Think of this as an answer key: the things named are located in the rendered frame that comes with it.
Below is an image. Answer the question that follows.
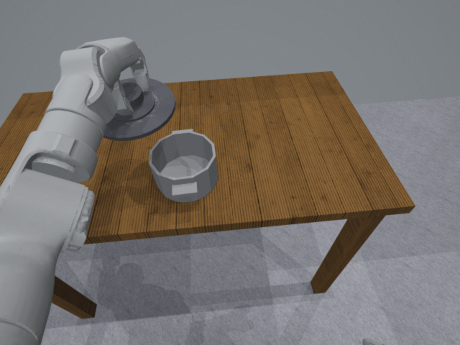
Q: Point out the table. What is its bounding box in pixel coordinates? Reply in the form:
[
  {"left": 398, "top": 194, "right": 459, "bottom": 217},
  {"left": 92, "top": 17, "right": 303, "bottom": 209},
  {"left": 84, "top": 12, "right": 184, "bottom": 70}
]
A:
[{"left": 0, "top": 71, "right": 415, "bottom": 319}]

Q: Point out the left robot forearm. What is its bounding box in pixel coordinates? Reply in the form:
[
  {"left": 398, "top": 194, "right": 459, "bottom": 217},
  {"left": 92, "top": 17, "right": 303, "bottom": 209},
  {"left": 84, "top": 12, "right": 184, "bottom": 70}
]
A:
[{"left": 0, "top": 42, "right": 121, "bottom": 213}]

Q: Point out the pot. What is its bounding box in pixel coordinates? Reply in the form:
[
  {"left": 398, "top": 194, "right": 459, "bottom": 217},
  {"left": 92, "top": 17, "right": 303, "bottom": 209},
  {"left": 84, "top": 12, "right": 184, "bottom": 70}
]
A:
[{"left": 149, "top": 129, "right": 218, "bottom": 203}]

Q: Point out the robot left upper arm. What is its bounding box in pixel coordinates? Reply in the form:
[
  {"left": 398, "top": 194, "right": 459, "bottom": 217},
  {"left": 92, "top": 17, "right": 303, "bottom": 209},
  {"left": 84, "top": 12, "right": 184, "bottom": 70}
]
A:
[{"left": 0, "top": 168, "right": 95, "bottom": 345}]

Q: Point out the lid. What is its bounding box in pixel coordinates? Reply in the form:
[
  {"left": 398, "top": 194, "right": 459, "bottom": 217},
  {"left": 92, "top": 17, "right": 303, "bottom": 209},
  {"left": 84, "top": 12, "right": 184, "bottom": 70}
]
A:
[{"left": 103, "top": 78, "right": 175, "bottom": 141}]

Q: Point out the robot left hand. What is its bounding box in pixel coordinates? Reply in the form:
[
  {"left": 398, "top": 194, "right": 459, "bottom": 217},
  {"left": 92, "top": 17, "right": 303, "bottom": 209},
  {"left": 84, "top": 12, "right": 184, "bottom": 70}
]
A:
[{"left": 86, "top": 37, "right": 150, "bottom": 116}]

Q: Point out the knob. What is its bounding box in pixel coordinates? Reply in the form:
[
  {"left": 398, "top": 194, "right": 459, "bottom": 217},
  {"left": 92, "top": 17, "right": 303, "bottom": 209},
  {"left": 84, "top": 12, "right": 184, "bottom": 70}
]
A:
[{"left": 122, "top": 83, "right": 144, "bottom": 108}]

